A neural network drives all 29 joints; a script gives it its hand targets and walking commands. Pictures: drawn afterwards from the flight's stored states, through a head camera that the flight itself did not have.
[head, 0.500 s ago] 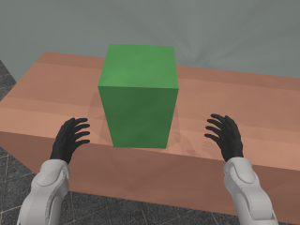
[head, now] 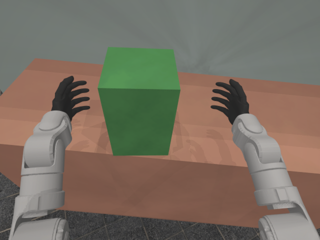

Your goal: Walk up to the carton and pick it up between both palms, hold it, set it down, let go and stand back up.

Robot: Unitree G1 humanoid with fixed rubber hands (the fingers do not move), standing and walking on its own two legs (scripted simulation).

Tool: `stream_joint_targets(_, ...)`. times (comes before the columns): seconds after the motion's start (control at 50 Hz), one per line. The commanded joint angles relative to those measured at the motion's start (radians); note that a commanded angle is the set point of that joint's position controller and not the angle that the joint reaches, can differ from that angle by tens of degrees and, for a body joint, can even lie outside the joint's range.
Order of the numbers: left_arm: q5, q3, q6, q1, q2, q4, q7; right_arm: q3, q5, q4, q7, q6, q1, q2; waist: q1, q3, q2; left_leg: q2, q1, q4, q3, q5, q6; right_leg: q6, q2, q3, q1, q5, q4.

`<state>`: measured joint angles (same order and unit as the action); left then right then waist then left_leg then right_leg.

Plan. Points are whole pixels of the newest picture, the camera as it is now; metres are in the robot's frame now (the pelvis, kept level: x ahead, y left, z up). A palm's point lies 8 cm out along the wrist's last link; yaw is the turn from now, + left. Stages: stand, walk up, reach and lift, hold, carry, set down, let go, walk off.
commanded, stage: reach and lift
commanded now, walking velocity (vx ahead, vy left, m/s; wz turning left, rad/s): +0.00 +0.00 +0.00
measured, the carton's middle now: (141, 106) +0.46 +0.05 +0.07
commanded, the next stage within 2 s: none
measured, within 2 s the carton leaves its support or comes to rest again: neither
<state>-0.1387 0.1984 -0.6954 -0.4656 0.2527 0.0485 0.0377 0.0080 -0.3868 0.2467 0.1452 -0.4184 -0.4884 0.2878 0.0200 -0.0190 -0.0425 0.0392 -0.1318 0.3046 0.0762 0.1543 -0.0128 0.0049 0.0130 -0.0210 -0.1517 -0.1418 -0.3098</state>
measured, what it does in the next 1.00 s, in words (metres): stands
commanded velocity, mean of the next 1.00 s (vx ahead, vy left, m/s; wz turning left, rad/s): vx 0.00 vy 0.00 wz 0.00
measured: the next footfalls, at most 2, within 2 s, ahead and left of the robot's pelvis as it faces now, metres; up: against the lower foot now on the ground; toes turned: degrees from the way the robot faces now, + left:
none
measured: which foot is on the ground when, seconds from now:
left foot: down 0.00-1.00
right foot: down 0.00-1.00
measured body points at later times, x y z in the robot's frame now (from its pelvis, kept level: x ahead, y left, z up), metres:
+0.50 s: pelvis +0.01 +0.00 +0.00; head +0.02 +0.02 +0.45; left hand +0.43 +0.21 +0.21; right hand +0.44 -0.19 +0.21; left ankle +0.01 +0.13 -0.75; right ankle +0.02 -0.11 -0.75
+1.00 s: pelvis +0.01 +0.00 +0.00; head +0.01 +0.03 +0.45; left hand +0.46 +0.23 +0.20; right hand +0.47 -0.17 +0.20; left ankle +0.01 +0.13 -0.75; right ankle +0.02 -0.11 -0.75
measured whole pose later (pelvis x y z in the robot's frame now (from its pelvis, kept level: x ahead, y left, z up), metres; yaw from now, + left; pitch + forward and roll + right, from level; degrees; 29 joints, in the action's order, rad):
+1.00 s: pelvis +0.01 +0.00 +0.00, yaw +3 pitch +4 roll -1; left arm -0.17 0.03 -0.45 -1.04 0.36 0.87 0.02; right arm 0.00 -0.40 0.99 0.10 -0.32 -1.04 0.31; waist 0.03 0.09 -0.04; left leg 0.04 -0.25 0.35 0.01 0.17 -0.02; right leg 0.01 0.02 0.03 -0.20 -0.12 -0.25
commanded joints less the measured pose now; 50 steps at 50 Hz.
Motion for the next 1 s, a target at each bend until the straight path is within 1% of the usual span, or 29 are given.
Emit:
stream_joint_targets(0.0,-0.001,0.034,0.011,-0.353,0.136,-0.086,0.008,-0.031,-0.035,-0.027,-0.013,0.021,-0.368,0.139,0.006,0.374,0.081,-0.032,0.152,0.011,-0.024,-0.193,0.001,-0.028,0.026,0.000,0.042,0.190,0.025)
stream_joint_targets(0.02,-0.001,0.031,0.001,-0.376,0.161,-0.096,0.010,-0.035,-0.028,-0.039,-0.009,0.020,-0.411,0.171,-0.017,0.376,0.074,-0.027,0.157,0.020,-0.035,-0.243,-0.001,-0.030,0.037,-0.003,0.063,0.209,0.022)
stream_joint_targets(0.08,0.000,0.045,-0.030,-0.430,0.165,-0.071,0.004,-0.056,-0.054,-0.012,-0.007,0.012,-0.466,0.193,0.024,0.383,0.085,-0.042,0.160,0.030,-0.012,-0.239,-0.017,-0.028,0.044,0.023,0.055,0.203,0.032)
stream_joint_targets(0.12,0.001,0.018,-0.031,-0.457,0.144,-0.030,0.005,-0.032,-0.055,0.022,-0.010,0.013,-0.489,0.175,0.003,0.359,0.094,-0.029,0.154,0.033,-0.021,-0.259,-0.013,-0.019,0.046,0.014,0.040,0.211,0.035)
stream_joint_targets(0.14,-0.012,0.012,-0.030,-0.475,0.156,-0.032,0.006,-0.032,-0.044,0.020,-0.012,0.013,-0.519,0.213,0.016,0.397,0.083,-0.032,0.158,0.039,-0.019,-0.245,-0.022,-0.021,0.041,0.023,0.036,0.193,0.031)
stream_joint_targets(0.16,-0.018,0.012,-0.030,-0.500,0.154,-0.036,0.006,-0.014,-0.050,0.049,-0.018,0.016,-0.523,0.205,-0.005,0.406,0.066,-0.033,0.184,0.037,-0.025,-0.271,-0.006,-0.019,0.047,0.027,0.053,0.205,0.039)
stream_joint_targets(0.2,-0.004,0.001,-0.028,-0.499,0.131,0.046,0.000,-0.028,-0.062,0.088,-0.024,0.000,-0.554,0.201,0.036,0.365,0.046,-0.028,0.150,0.030,-0.033,-0.249,-0.016,-0.034,0.047,0.036,0.040,0.217,0.044)
stream_joint_targets(0.22,-0.010,0.005,-0.023,-0.527,0.131,0.108,0.002,-0.024,-0.072,0.128,-0.030,-0.001,-0.593,0.232,0.025,0.377,0.068,-0.019,0.136,0.030,-0.040,-0.240,-0.013,-0.017,0.047,0.037,0.040,0.193,0.045)
stream_joint_targets(0.24,-0.019,-0.010,-0.014,-0.552,0.165,0.131,-0.001,-0.027,-0.056,0.138,-0.031,0.005,-0.619,0.238,0.046,0.353,0.028,-0.026,0.137,0.026,-0.035,-0.219,-0.012,-0.026,0.049,0.030,0.037,0.197,0.051)
stream_joint_targets(0.26,-0.019,-0.012,-0.003,-0.591,0.150,0.123,-0.002,-0.014,-0.059,0.120,-0.036,0.009,-0.640,0.224,0.022,0.387,0.028,-0.023,0.140,0.024,-0.045,-0.220,-0.002,-0.026,0.049,0.026,0.048,0.208,0.045)
stream_joint_targets(0.34,-0.019,-0.013,0.020,-0.697,0.187,0.123,0.003,-0.043,-0.073,0.134,-0.040,0.030,-0.739,0.226,0.013,0.459,0.068,-0.025,0.159,0.050,-0.041,-0.303,-0.019,-0.022,0.057,0.036,0.040,0.271,0.039)
stream_joint_targets(0.42,0.012,0.008,0.004,-0.731,0.189,0.168,0.015,-0.004,-0.096,0.257,-0.045,0.019,-0.746,0.228,0.002,0.475,0.100,-0.038,0.140,0.051,-0.026,-0.314,-0.025,-0.028,0.055,0.028,0.059,0.352,0.026)
stream_joint_targets(0.44,0.013,0.014,-0.002,-0.702,0.214,0.228,0.007,-0.004,-0.093,0.287,-0.043,0.017,-0.735,0.241,-0.014,0.466,0.054,-0.035,0.129,0.039,-0.030,-0.301,-0.009,-0.040,0.054,0.029,0.073,0.358,0.025)
stream_joint_targets(0.46,0.005,0.009,0.007,-0.734,0.212,0.215,0.005,0.002,-0.103,0.239,-0.044,0.023,-0.783,0.229,0.000,0.503,0.051,-0.037,0.126,0.042,-0.027,-0.303,-0.013,-0.046,0.047,0.019,0.098,0.378,0.016)
stream_joint_targets(0.48,0.014,0.033,0.014,-0.740,0.218,0.272,0.000,0.030,-0.093,0.319,-0.045,0.017,-0.804,0.230,-0.008,0.485,0.041,-0.041,0.091,0.030,-0.023,-0.269,-0.003,-0.044,0.044,0.027,0.122,0.358,0.014)
stream_joint_targets(0.52,0.025,0.027,0.035,-0.776,0.217,0.317,-0.006,0.024,-0.093,0.331,-0.048,0.012,-0.824,0.212,-0.031,0.438,0.048,-0.033,0.077,0.007,-0.024,-0.238,-0.007,-0.051,0.039,0.014,0.119,0.315,0.035)
stream_joint_targets(0.6,0.001,0.006,0.063,-0.853,0.239,0.370,-0.001,0.039,-0.107,0.400,-0.051,0.022,-0.914,0.222,-0.041,0.516,0.050,-0.034,0.063,0.026,-0.027,-0.258,-0.004,-0.048,0.039,0.015,0.115,0.375,0.016)
stream_joint_targets(0.62,0.004,0.002,0.080,-0.886,0.236,0.326,0.009,0.025,-0.119,0.352,-0.051,0.033,-0.937,0.205,-0.036,0.564,0.061,-0.036,0.065,0.047,-0.037,-0.273,-0.005,-0.047,0.035,0.006,0.136,0.386,0.007)
stream_joint_targets(0.7,-0.053,-0.042,0.129,-0.938,0.270,0.491,-0.008,0.024,-0.084,0.417,-0.038,0.045,-1.009,0.197,-0.004,0.596,-0.013,-0.049,-0.006,0.031,-0.028,-0.195,0.013,-0.065,0.021,0.019,0.122,0.370,-0.004)
stream_joint_targets(0.72,-0.054,-0.053,0.135,-0.945,0.269,0.537,-0.014,0.040,-0.088,0.453,-0.033,0.040,-1.001,0.194,-0.023,0.576,-0.002,-0.049,-0.015,0.029,-0.016,-0.174,0.016,-0.063,0.011,0.005,0.129,0.350,0.015)
stream_joint_targets(0.74,-0.045,-0.071,0.148,-0.985,0.256,0.566,-0.013,0.018,-0.061,0.488,-0.034,0.039,-0.990,0.205,0.014,0.572,0.006,-0.039,0.002,0.028,-0.036,-0.166,0.008,-0.058,0.017,0.013,0.131,0.334,0.011)
stream_joint_targets(0.78,-0.032,-0.105,0.168,-0.939,0.237,0.684,-0.018,0.021,-0.056,0.593,-0.034,0.045,-0.949,0.213,0.039,0.515,0.031,-0.036,0.035,0.032,-0.038,-0.153,-0.002,-0.048,0.029,0.040,0.049,0.259,0.029)
stream_joint_targets(0.8,-0.057,-0.115,0.183,-0.946,0.235,0.703,-0.027,0.005,-0.047,0.604,-0.034,0.047,-0.968,0.216,0.022,0.512,0.025,-0.031,0.053,0.030,-0.041,-0.163,-0.005,-0.039,0.034,0.045,0.013,0.221,0.047)
stream_joint_targets(0.84,-0.031,-0.129,0.224,-0.955,0.193,0.744,-0.020,-0.019,-0.012,0.627,-0.037,0.073,-0.940,0.182,0.041,0.473,0.062,-0.029,0.078,0.038,-0.054,-0.173,-0.014,-0.023,0.037,0.055,0.017,0.188,0.049)
stream_joint_targets(0.86,-0.026,-0.153,0.239,-0.935,0.208,0.718,-0.023,-0.041,-0.001,0.674,-0.040,0.087,-0.894,0.195,0.044,0.467,0.100,-0.031,0.110,0.050,-0.061,-0.201,-0.027,-0.017,0.047,0.068,0.005,0.181,0.052)
stream_joint_targets(0.9,-0.030,-0.166,0.268,-0.933,0.190,0.746,-0.027,-0.029,-0.006,0.656,-0.047,0.118,-0.908,0.178,0.020,0.463,0.093,-0.023,0.128,0.048,-0.067,-0.249,-0.032,-0.013,0.039,0.065,-0.012,0.211,0.062)
stream_joint_targets(0.94,-0.025,-0.149,0.299,-0.939,0.176,0.696,-0.015,-0.052,-0.009,0.613,-0.047,0.155,-0.935,0.174,0.040,0.499,0.120,-0.034,0.139,0.075,-0.069,-0.326,-0.041,-0.011,0.048,0.061,0.007,0.287,0.041)
stream_joint_targets(0.96,-0.022,-0.155,0.307,-0.921,0.179,0.663,-0.013,-0.016,-0.021,0.610,-0.043,0.172,-0.894,0.168,0.004,0.498,0.127,-0.041,0.146,0.086,-0.068,-0.376,-0.046,-0.013,0.052,0.051,0.029,0.314,0.025)
stream_joint_targets(0.98,-0.010,-0.163,0.312,-0.917,0.178,0.662,-0.006,-0.016,-0.018,0.625,-0.043,0.184,-0.915,0.172,0.018,0.538,0.134,-0.040,0.175,0.091,-0.072,-0.382,-0.052,-0.021,0.050,0.064,0.010,0.319,0.023)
